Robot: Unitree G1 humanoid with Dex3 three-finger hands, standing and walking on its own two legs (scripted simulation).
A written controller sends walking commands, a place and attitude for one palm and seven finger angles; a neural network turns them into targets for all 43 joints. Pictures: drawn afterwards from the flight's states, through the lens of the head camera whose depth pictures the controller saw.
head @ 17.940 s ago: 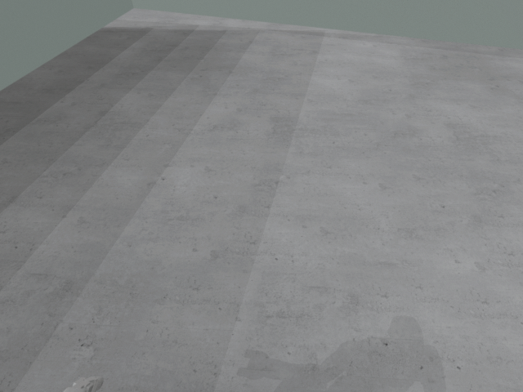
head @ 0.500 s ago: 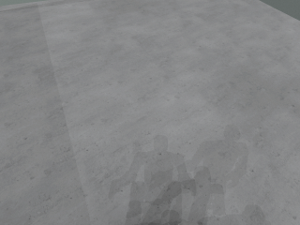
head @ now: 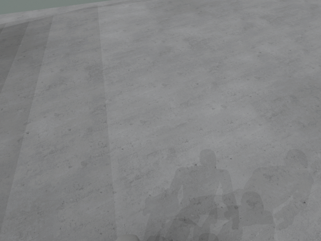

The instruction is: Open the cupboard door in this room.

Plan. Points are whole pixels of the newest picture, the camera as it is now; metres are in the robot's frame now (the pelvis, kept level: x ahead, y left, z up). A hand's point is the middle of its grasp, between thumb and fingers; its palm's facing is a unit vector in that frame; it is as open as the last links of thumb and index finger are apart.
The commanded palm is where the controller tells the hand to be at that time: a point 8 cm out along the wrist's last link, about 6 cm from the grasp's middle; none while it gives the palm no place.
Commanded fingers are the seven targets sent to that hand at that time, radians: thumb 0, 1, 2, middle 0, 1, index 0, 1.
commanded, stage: turn or walk to find it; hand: left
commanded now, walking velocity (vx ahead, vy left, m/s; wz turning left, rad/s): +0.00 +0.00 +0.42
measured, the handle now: out of the picture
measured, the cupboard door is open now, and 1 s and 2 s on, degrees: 0 0 0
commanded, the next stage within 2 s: stand and wait in 1.52 s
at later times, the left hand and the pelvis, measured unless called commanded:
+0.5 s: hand out of the picture +0.02 +0.25 -0.16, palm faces +0.23 -0.94 -0.26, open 7.4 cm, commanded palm none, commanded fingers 0.00 0.90 0.90 -0.20 -0.30 -0.20 -0.30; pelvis -0.02 +0.03 +0.00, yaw +11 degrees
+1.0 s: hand out of the picture -0.09 +0.20 -0.17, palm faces +0.46 -0.85 -0.25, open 7.4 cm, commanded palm none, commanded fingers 0.00 0.90 0.90 -0.20 -0.30 -0.20 -0.30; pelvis -0.03 +0.00 -0.01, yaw +26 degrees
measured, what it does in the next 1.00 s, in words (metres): steps on the spot, turning left: left foot, then right foot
